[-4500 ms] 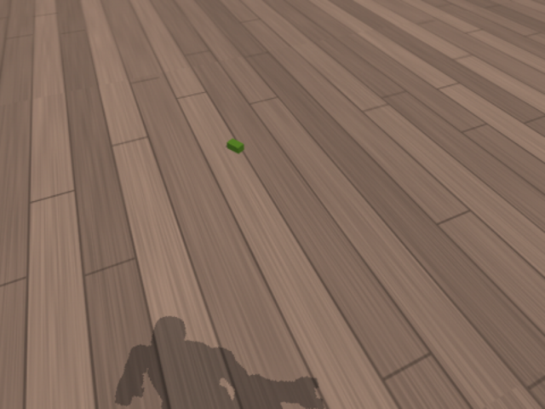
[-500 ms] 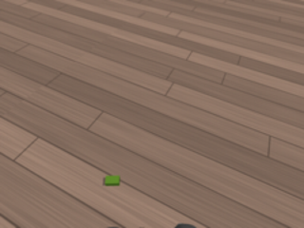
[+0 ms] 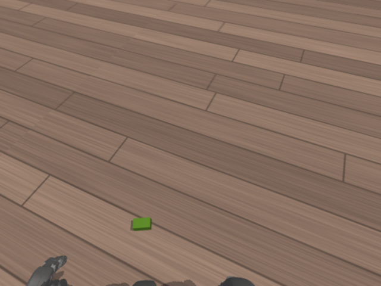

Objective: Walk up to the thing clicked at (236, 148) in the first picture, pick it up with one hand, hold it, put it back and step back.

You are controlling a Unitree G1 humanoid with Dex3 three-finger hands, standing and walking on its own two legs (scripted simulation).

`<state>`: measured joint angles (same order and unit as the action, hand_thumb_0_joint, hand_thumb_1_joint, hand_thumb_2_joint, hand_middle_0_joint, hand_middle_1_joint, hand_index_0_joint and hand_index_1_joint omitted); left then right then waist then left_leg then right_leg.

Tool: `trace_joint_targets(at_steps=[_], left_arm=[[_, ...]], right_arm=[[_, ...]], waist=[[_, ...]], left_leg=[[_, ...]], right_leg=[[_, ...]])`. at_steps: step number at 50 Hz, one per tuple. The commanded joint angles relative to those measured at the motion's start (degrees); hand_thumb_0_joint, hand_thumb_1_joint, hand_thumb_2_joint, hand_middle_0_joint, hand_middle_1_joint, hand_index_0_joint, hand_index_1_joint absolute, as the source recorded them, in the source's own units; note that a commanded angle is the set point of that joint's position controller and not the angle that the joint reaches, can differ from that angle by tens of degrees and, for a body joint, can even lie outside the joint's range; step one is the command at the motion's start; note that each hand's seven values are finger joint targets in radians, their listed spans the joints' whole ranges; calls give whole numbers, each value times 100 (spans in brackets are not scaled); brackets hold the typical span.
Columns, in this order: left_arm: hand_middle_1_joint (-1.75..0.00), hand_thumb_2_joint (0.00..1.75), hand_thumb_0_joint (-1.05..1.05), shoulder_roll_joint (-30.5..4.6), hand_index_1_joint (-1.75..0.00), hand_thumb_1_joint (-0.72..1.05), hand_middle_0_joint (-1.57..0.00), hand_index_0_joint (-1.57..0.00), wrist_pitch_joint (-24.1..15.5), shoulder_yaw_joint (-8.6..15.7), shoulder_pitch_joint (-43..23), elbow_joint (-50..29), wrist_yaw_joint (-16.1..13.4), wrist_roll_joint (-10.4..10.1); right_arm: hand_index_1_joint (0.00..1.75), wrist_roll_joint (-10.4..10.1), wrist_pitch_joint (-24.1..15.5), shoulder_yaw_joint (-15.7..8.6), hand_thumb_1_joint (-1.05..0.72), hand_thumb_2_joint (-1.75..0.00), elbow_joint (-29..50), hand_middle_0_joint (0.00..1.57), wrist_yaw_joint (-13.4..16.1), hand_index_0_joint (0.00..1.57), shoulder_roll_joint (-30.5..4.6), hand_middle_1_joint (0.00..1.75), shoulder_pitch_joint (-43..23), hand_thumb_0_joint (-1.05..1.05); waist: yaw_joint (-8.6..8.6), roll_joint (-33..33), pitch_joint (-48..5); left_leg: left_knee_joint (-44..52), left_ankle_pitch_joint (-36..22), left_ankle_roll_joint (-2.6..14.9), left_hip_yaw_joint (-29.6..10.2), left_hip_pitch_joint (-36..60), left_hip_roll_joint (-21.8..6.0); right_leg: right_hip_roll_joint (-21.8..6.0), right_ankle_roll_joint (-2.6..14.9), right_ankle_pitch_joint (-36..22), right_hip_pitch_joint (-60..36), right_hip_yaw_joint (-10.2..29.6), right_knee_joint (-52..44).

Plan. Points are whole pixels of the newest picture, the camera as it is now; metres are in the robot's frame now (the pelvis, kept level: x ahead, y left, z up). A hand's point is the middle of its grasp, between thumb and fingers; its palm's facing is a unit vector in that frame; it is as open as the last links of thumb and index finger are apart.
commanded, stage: walk up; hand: left
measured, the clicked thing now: (142, 224) +0.47 +0.27 -0.71
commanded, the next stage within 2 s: stand in 1.66 s
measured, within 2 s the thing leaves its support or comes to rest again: neither
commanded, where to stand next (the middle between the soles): +0.07 +0.01 m, yaw +0 degrees
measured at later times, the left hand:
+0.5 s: hand out of the picture +0.07 +0.24 -0.12, palm faces +0.00 -0.95 -0.31, open 7.4 cm
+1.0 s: hand out of the picture +0.08 +0.27 -0.11, palm faces +0.00 -0.95 -0.32, open 7.4 cm
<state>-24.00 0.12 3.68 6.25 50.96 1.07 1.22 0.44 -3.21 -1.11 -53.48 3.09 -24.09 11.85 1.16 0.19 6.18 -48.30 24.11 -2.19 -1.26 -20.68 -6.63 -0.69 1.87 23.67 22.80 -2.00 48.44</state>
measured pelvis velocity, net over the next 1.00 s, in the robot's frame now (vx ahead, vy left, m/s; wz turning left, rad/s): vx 0.00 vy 0.02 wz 0.01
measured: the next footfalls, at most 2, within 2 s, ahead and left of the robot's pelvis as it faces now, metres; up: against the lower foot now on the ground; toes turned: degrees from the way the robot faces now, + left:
left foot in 0.24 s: +0.04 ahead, +0.13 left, +0.00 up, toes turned +1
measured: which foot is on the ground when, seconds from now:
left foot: up 0.00-0.22, down 0.24-1.00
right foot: down 0.00-1.00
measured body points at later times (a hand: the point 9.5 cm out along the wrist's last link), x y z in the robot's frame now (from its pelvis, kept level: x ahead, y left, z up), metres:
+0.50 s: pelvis -0.01 +0.00 +0.04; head +0.00 +0.00 +0.48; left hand +0.07 +0.29 -0.10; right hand +0.07 -0.30 -0.10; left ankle +0.01 +0.12 -0.70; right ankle +0.02 -0.10 -0.70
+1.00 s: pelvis +0.00 +0.02 +0.05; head +0.01 +0.02 +0.50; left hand +0.08 +0.32 -0.09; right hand +0.09 -0.28 -0.08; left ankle +0.01 +0.12 -0.70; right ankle +0.02 -0.10 -0.70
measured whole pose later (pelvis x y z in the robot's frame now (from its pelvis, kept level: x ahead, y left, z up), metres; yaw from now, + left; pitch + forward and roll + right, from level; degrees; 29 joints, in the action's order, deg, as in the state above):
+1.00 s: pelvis +0.00 +0.02 +0.05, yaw +1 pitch -2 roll +0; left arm -19.6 -0.8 0.4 4.4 67.0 1.0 0.1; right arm 0.8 -1.8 0.1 -66.0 -0.1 -20.0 4.8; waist -0.3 -0.1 2.6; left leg -18.6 9.4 1.3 1.9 -7.2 0.7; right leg -1.1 -0.4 8.1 7.8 -2.4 17.9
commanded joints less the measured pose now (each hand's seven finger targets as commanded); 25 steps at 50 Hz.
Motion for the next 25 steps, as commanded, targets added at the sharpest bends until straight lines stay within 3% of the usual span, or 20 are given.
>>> trace_joint_targets(at_steps=[1, 2, 4, 6, 8, 10, 11, 12, 13, 14, 15, 16, 17, 18, 19, 21, 25], left_arm=[[-30, 90, 0, -1652, -30, 90, -20, -20, -110, 409, 302, -268, -71, 31], [-30, 90, 0, -1522, -30, 90, -20, -20, -84, 418, 159, -313, -77, 57], [-30, 90, 0, -1261, -30, 90, -20, -20, -89, 322, -57, -360, -113, 75], [-30, 90, 0, -1222, -30, 90, -20, -20, -117, 289, -66, -281, -130, 63], [-30, 90, 0, -1212, -30, 90, -20, -20, -110, 251, -122, -277, -128, 24], [-30, 90, 0, -1144, -30, 90, -20, -20, -98, 196, -266, -229, -123, -61], [-30, 90, 0, -1057, -30, 90, -20, -20, -96, 154, -297, -194, -116, -118], [-30, 90, 0, -900, -30, 90, -20, -20, -108, 83, -314, -176, -111, -162], [-30, 90, 0, -720, -30, 90, -20, -20, -115, 19, -263, -148, -106, -211], [-30, 90, 0, -597, -30, 90, -20, -20, -99, -21, -37, -1, -97, -252], [-30, 90, 0, -774, -30, 90, -20, -20, -95, 35, 10, 241, -127, -216], [-30, 90, 0, -841, -30, 90, -20, -20, -145, 18, 64, 343, -131, -150], [-30, 90, 0, -922, -30, 90, -20, -20, -190, 54, -131, 375, -116, -121], [-30, 90, 0, -1024, -30, 90, -20, -20, -214, 58, -293, 401, -99, -123], [-30, 90, 0, -1040, -30, 90, -20, -20, -221, 52, -403, 412, -98, -135], [-30, 90, 0, -909, -30, 90, -20, -20, -216, -16, -462, 540, -93, -153], [-30, 90, 0, -842, -30, 90, -20, -20, -243, -35, -526, 807, -79, -126]], right_arm=[[30, -19, 83, -309, -90, -90, 354, 20, 97, 20, -1184, 30, -324, 0], [30, -23, 74, -342, -90, -90, 272, 20, 68, 20, -1258, 30, -276, 0], [30, -58, 47, -284, -90, -90, 61, 20, -12, 20, -1126, 30, 66, 0], [30, -77, 50, -254, -90, -90, -64, 20, -48, 20, -1003, 30, 257, 0], [30, -33, 69, -258, -90, -90, -114, 20, -94, 20, -987, 30, 229, 0], [30, -10, 42, -246, -90, -90, -204, 20, -125, 20, -885, 30, 287, 0], [30, 16, 23, -244, -90, -90, -254, 20, -135, 20, -863, 30, 290, 0], [30, 77, 5, -263, -90, -90, -263, 20, -125, 20, -939, 30, 209, 0], [30, 131, -22, -280, -90, -90, -187, 20, -119, 20, -1128, 30, -4, 0], [30, 103, -47, -241, -90, -90, -82, 20, -147, 20, -1287, 30, -468, 0], [30, 56, -24, -212, -90, -90, -118, 20, -196, 20, -1320, 30, -808, 0], [30, 50, 12, -151, -90, -90, -165, 20, -228, 20, -1128, 30, -924, 0], [30, 15, 35, -94, -90, -90, -234, 20, -245, 20, -933, 30, -755, 0], [30, 4, 53, -97, -90, -90, -289, 20, -244, 20, -897, 30, -643, 0], [30, -4, 61, -87, -90, -90, -386, 20, -240, 20, -897, 30, -482, 0], [30, -1, 72, -87, -90, -90, -503, 20, -266, 20, -954, 30, -662, 0], [30, -15, 79, -52, -90, -90, -621, 20, -293, 20, -849, 30, -748, 0]], waist=[[-372, -866, -651], [-300, -623, -444], [-152, -805, -468], [-129, -1052, -648], [-147, -1018, -765], [-15, -887, -884], [32, -679, -923], [47, -402, -970], [-59, 195, -1039], [-321, 527, -921], [-429, 600, -762], [-458, 443, -776], [-320, 240, -741], [-172, 191, -667], [-85, 172, -610], [-125, 292, -446], [-129, -142, -501]], left_leg=[[-970, 1369, 376, 68, -833, 488], [-987, 1186, 376, -43, -831, 429], [-696, 722, 423, 31, -715, 389], [-235, 333, 369, 70, -382, 343], [232, 186, 356, 183, -10, 403], [1274, -538, 373, 260, 643, 504], [1835, -1086, 388, 205, 997, 526], [2094, -1419, 456, -191, 1259, 287], [2462, -1591, 685, -1112, 1249, -289], [2754, -1118, 983, -1680, 817, -743], [2484, -962, 1106, -1417, 188, -768], [2319, -1025, 863, -947, 123, -498], [2187, -1173, 612, -523, 216, -102], [2183, -1115, 477, -290, 535, 183], [2264, -979, 447, -299, 684, 191], [2575, -664, 488, -483, 798, 65], [2698, -857, 471, -421, 919, 55]], right_leg=[[-1991, 1333, -1364, -605, 2969, -2618], [-1744, 1226, -1312, -533, 2615, -2555], [-1254, 972, -1833, -740, 1785, -2162], [-1235, 902, -2040, -756, 1671, -2167], [-1202, 886, -1749, -683, 1573, -2165], [-1152, 773, -1675, -531, 1383, -1926], [-1089, 618, -1709, -412, 1288, -1784], [-1046, 430, -1797, -249, 1242, -1657], [-706, 154, -1434, -144, 999, -1405], [-246, -34, -577, -387, 649, -1392], [-276, 0, -221, -1170, 509, -1631], [-397, 35, -501, -1414, 649, -2089], [-613, 124, -909, -1442, 1008, -2360], [-792, 209, -1021, -1081, 1245, -2461], [-867, 230, -918, -899, 1281, -2600], [-739, 141, -502, -724, 1093, -2849], [-694, 64, -353, -947, 1069, -3262]])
